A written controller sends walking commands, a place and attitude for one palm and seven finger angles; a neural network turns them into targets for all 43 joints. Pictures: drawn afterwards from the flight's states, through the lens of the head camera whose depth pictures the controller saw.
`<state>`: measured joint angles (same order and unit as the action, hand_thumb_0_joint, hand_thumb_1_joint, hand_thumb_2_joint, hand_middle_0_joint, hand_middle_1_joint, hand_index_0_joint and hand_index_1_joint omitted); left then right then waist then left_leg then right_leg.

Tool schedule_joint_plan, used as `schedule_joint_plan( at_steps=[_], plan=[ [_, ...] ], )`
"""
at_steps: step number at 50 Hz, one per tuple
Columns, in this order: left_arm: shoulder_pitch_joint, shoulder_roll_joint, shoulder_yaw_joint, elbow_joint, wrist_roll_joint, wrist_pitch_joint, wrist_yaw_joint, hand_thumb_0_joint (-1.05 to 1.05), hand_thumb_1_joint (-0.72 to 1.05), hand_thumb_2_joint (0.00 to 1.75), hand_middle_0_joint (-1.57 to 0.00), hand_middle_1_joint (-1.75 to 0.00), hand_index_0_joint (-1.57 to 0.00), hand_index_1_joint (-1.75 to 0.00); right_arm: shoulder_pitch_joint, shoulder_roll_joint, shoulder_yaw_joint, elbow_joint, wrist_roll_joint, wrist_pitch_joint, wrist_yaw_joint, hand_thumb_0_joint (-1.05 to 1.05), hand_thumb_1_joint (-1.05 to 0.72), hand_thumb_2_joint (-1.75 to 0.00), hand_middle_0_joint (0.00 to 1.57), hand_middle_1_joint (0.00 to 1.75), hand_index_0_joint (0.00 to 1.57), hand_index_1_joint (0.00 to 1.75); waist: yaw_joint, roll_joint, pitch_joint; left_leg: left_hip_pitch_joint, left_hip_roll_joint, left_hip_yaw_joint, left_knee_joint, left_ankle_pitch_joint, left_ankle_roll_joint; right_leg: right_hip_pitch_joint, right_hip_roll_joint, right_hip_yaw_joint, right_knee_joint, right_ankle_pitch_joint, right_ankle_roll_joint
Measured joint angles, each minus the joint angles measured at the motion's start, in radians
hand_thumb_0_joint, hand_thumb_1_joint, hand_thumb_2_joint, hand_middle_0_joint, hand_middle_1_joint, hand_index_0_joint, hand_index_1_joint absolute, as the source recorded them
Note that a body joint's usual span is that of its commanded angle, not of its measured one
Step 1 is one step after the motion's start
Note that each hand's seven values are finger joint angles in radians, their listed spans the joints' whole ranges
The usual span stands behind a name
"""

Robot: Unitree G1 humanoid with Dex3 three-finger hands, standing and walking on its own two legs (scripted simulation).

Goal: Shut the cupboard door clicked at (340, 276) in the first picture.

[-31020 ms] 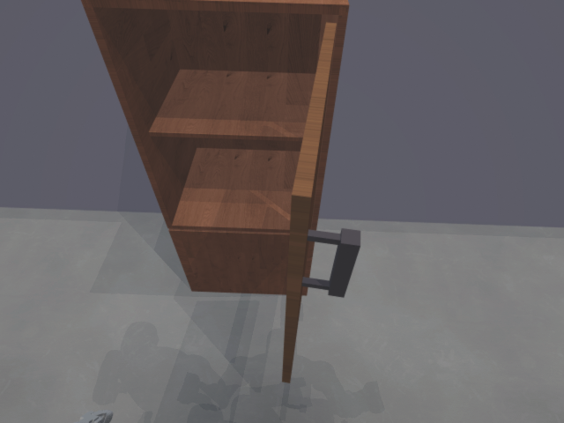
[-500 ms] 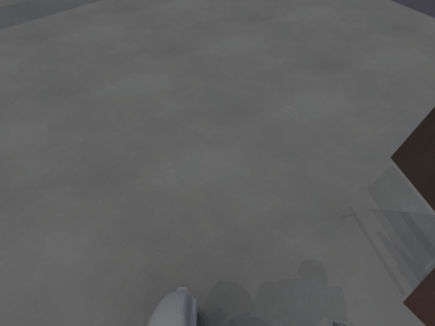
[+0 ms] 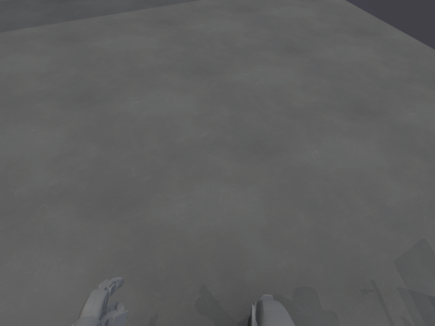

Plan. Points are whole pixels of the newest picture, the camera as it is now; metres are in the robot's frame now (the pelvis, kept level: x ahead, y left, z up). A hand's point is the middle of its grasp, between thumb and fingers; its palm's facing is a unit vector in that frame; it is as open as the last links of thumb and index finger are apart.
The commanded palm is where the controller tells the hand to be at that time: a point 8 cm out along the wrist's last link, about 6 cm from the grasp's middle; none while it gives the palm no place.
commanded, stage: turn to face it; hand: left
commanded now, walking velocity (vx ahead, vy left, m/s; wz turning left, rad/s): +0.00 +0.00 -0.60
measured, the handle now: out of the picture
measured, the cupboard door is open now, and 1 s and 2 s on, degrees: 70 70 70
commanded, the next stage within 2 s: none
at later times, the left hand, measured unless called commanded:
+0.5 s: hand (140, 308) +0.18 +0.16 -0.17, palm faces -0.07 -0.97 -0.23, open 7.3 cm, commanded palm none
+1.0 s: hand (168, 230) +0.35 +0.12 -0.17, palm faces -0.44 -0.86 -0.25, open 7.4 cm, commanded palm none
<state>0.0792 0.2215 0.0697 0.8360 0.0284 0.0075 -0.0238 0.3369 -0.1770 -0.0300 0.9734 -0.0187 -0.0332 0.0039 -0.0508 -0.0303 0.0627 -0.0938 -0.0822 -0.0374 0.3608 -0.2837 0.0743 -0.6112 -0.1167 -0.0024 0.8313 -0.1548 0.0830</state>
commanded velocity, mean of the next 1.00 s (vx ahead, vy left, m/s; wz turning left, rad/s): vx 0.00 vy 0.00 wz -0.60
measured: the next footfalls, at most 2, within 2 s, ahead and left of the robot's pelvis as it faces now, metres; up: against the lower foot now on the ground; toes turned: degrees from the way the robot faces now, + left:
right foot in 0.10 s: +0.19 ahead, -0.14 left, +0.00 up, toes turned -4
left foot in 0.56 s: +0.20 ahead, +0.09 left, +0.00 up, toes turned -11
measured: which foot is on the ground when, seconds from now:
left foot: down 0.00-0.14, up 0.16-0.54, down 0.56-1.00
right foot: up 0.00-0.08, down 0.10-0.56, up 0.58-0.98, down 1.00-1.00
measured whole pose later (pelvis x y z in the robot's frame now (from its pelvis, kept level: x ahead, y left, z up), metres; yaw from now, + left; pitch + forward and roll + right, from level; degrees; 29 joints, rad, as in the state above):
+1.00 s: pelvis +0.15 -0.02 -0.02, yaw -28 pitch +1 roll -1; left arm 0.15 0.26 0.09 0.86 0.03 0.06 -0.04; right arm 0.25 -0.24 -0.05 0.91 -0.02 0.02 -0.01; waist -0.02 0.02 0.08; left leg -0.22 0.15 0.25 0.63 -0.40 -0.02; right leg -0.28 -0.04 -0.08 0.61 -0.28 0.01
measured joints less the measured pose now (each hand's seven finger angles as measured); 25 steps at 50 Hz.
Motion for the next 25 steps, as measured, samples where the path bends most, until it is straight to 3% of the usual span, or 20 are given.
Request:
schedule_joint_plan(
  at_steps=[5,6,8,10,12,19,25],
  plan=[
    [-0.021,-0.009,-0.020,-0.002,-0.003,-0.025,0.011,0.00,0.91,0.89,-0.20,-0.29,-0.20,-0.30,0.054,-0.006,-0.007,0.040,-0.001,0.003,-0.021,0.00,-0.90,-0.90,0.20,0.30,0.21,0.30,-0.015,0.015,0.008,0.050,0.011,-0.009,0.074,-0.117,-0.032,0.150,0.065,-0.041,-0.247,0.063,-0.052],
    [-0.015,-0.016,-0.025,0.004,-0.002,-0.038,0.015,0.00,0.91,0.89,-0.20,-0.29,-0.20,-0.30,0.061,-0.011,-0.009,0.053,0.003,0.004,-0.023,0.00,-0.90,-0.90,0.20,0.30,0.20,0.30,-0.009,0.026,0.008,0.040,0.019,-0.006,0.136,-0.154,-0.038,0.185,0.079,-0.049,-0.275,0.029,-0.087],
    [-0.006,-0.038,-0.036,0.025,0.000,-0.057,0.022,0.00,0.91,0.89,-0.20,-0.29,-0.20,-0.30,0.040,-0.023,-0.014,0.070,0.012,0.013,-0.027,0.00,-0.91,-0.90,0.20,0.30,0.20,0.30,-0.005,0.062,0.029,-0.044,0.038,-0.005,0.377,-0.208,-0.050,0.201,0.107,-0.060,-0.241,-0.038,-0.123],
    [0.017,-0.053,-0.045,0.046,-0.004,-0.055,0.028,0.00,0.91,0.89,-0.20,-0.29,-0.20,-0.30,0.015,-0.022,-0.013,0.070,0.015,0.024,-0.033,0.00,-0.91,-0.90,0.20,0.30,0.20,0.30,-0.002,0.061,0.045,-0.132,0.042,0.009,0.583,-0.260,-0.063,0.237,0.113,-0.057,-0.253,-0.049,-0.129],
    [0.047,-0.065,-0.044,0.068,-0.006,-0.038,0.036,0.00,0.91,0.89,-0.20,-0.29,-0.20,-0.30,-0.015,-0.016,-0.008,0.061,0.014,0.035,-0.032,0.00,-0.91,-0.90,0.20,0.30,0.20,0.30,0.007,0.048,0.049,-0.209,0.062,0.033,0.672,-0.243,-0.078,0.274,0.118,-0.045,-0.299,-0.035,-0.133],
    [0.128,-0.049,-0.008,0.113,-0.007,-0.005,0.041,-0.02,0.95,0.89,-0.20,-0.30,-0.20,-0.30,-0.132,-0.001,-0.007,-0.010,0.004,0.065,-0.021,0.00,-0.91,-0.90,0.20,0.30,0.20,0.30,0.043,0.033,0.035,-0.372,0.123,0.027,0.618,-0.108,-0.119,0.309,0.152,-0.001,-0.401,0.003,-0.137],
    [0.176,-0.029,0.008,0.121,0.002,0.019,0.032,-0.01,0.93,0.89,-0.20,-0.30,-0.20,-0.30,-0.204,0.000,-0.009,-0.053,0.011,0.067,-0.022,0.00,-0.91,-0.90,0.20,0.30,0.20,0.30,0.079,0.021,0.015,-0.327,0.104,0.022,0.440,-0.113,-0.125,0.296,0.174,0.062,-0.381,-0.013,-0.116]
  ],
)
